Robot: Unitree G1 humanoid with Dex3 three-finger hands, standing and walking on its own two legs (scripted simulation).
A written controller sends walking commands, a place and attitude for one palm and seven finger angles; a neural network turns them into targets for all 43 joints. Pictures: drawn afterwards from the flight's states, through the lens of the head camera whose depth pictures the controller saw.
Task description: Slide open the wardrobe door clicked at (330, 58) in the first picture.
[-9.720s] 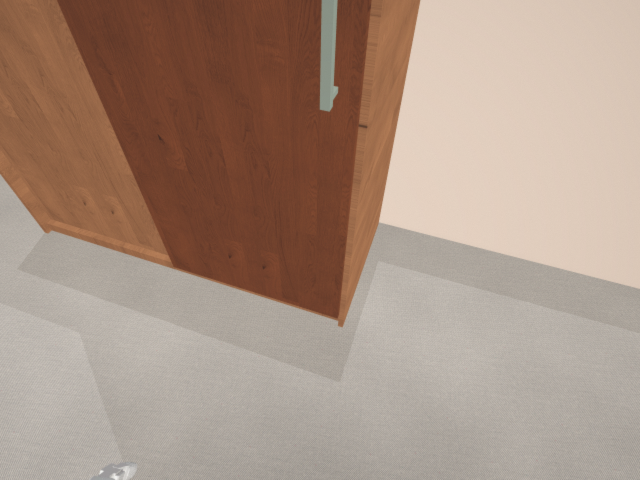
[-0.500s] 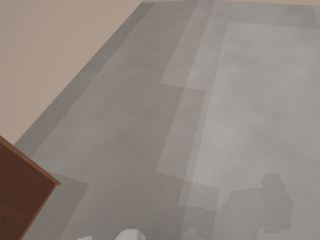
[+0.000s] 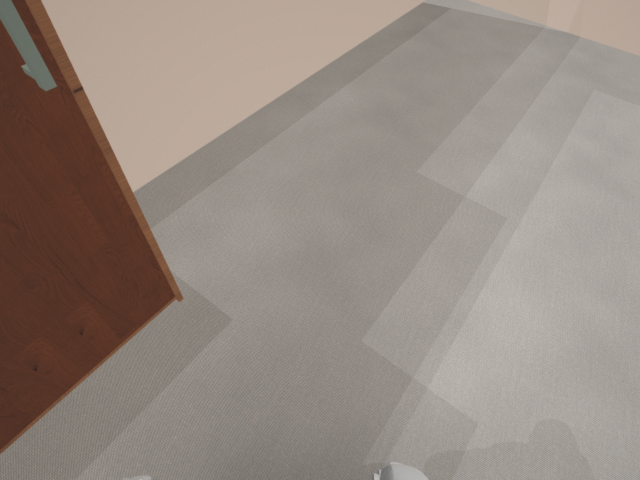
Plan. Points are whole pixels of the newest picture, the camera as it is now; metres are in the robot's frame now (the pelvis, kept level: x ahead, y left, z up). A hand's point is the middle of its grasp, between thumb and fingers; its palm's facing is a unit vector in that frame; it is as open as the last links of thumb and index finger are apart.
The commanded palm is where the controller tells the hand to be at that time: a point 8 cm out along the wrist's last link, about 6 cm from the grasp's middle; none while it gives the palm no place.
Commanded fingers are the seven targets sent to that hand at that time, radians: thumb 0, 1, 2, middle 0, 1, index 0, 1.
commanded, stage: turn to face it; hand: right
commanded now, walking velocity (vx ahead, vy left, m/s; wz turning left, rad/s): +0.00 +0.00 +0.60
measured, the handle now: out of the picture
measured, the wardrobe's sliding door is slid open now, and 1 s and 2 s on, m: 0.00 0.00 0.00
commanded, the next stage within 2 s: take the last steps up to it in 1.54 s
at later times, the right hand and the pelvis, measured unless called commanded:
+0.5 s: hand out of the picture +0.13 -0.23 -0.17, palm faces -0.26 +0.94 -0.21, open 7.4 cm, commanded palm none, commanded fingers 0.00 -0.90 -0.90 0.20 0.30 0.20 0.30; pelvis +0.00 -0.05 +0.00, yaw +18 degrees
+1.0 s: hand (399, 464) +0.17 -0.11 -0.15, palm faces -0.56 +0.79 -0.25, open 7.4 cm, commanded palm none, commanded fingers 0.00 -0.90 -0.90 0.20 0.30 0.20 0.30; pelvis -0.02 +0.01 +0.00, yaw +36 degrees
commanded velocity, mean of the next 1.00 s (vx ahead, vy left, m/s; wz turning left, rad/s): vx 0.00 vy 0.00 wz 0.60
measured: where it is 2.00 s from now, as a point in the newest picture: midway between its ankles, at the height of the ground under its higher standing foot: outside the picture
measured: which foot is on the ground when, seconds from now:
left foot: down 0.00-0.18, up 0.20-0.66, down 0.68-1.00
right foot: up 0.00-0.16, down 0.18-0.68, up 0.70-1.00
